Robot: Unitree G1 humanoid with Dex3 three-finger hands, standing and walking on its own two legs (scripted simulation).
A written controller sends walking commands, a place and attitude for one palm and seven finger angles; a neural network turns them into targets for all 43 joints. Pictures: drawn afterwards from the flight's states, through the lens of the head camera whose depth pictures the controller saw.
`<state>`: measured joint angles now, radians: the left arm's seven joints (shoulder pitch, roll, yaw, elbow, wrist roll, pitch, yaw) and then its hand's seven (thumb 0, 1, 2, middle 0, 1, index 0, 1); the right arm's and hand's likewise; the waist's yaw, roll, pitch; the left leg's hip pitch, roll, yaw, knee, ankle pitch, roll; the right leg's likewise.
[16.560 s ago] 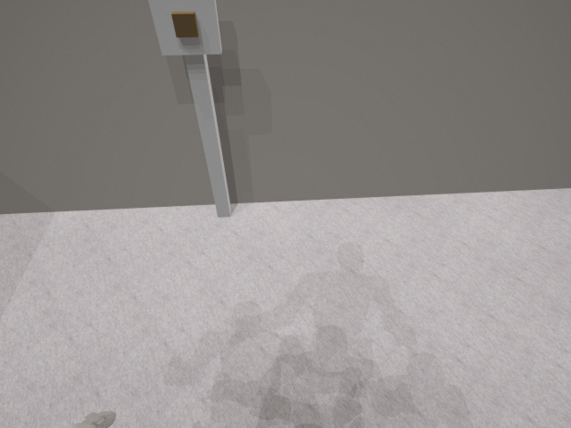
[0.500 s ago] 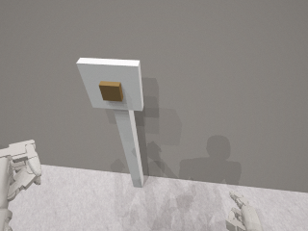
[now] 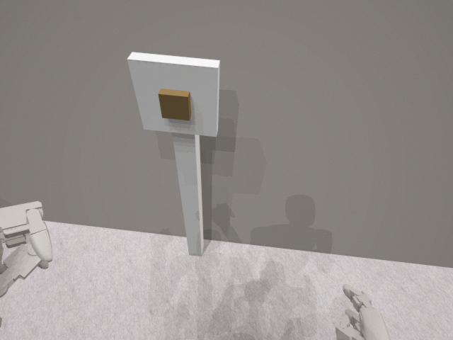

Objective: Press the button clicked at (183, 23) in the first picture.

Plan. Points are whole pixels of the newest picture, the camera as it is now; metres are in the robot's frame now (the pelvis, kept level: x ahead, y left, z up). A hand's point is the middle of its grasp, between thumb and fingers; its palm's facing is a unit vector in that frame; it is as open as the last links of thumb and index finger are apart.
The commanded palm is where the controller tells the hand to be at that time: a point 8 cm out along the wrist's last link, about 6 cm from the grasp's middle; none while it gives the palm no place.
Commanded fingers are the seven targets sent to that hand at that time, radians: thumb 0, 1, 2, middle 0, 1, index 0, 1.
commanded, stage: step back with the hand held close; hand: left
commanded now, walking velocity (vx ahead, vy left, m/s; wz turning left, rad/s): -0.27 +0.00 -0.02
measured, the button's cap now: (175, 104) +0.55 +0.16 +0.11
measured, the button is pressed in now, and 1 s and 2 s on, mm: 0 0 0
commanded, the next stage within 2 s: stop stepping back and stand still in 0.62 s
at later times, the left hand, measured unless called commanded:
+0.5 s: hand out of the picture +0.11 +0.24 +0.18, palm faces +0.37 -0.82 -0.44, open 3.1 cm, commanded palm +0.06 +0.29 +0.19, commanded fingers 0.00 0.90 0.90 -1.30 -1.50 -1.30 -1.50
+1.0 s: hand out of the picture +0.00 +0.25 +0.18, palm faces +0.37 -0.84 -0.41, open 3.1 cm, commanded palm -0.04 +0.29 +0.19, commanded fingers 0.00 0.90 0.90 -1.30 -1.50 -1.30 -1.50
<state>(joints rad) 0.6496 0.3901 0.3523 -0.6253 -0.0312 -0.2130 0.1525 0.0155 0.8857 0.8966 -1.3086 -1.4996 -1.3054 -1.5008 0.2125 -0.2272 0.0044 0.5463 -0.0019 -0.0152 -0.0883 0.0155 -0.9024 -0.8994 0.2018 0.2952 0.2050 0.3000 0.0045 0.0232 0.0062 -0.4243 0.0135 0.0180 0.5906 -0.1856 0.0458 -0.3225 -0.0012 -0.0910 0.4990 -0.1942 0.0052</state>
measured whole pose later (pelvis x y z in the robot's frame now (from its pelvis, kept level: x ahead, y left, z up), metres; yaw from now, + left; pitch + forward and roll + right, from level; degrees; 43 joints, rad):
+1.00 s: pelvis -0.18 +0.01 +0.00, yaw -2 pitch +1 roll -2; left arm 0.66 0.41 0.37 -0.63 -0.05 -0.20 0.14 0.01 0.88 0.90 -1.31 -1.50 -1.31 -1.50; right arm 0.28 -0.20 0.01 0.67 -0.01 -0.06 -0.08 0.02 -0.90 -0.90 0.20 0.30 0.21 0.30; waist 0.02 -0.02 -0.09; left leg -0.45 0.00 -0.01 0.75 -0.28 0.00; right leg -0.16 0.01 -0.03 0.49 -0.35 0.00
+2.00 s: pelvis -0.22 +0.05 +0.00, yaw +2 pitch +1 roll -1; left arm 0.31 0.32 0.11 0.27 0.04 -0.01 0.01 0.00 0.90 0.90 -1.25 -1.45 -1.25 -1.45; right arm 0.13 -0.29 0.00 0.77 -0.02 -0.03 0.01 0.01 -0.90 -0.90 0.20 0.30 0.21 0.30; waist 0.01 0.07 -0.01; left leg -0.39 -0.01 0.04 0.60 -0.23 0.04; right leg -0.29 -0.05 -0.09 0.59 -0.31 0.02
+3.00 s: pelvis -0.21 +0.02 +0.01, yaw +2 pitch -2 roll +0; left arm 0.29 0.11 0.03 1.14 0.01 0.00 0.03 0.01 0.92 0.90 -0.20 -0.30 -0.20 -0.30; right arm 0.31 -0.11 -0.02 1.12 -0.03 0.02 -0.04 0.01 -0.91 -0.90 0.20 0.29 0.20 0.30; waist -0.01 0.01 0.05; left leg -0.26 0.02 0.02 0.47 -0.18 0.00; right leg -0.16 -0.01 -0.11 0.46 -0.27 -0.02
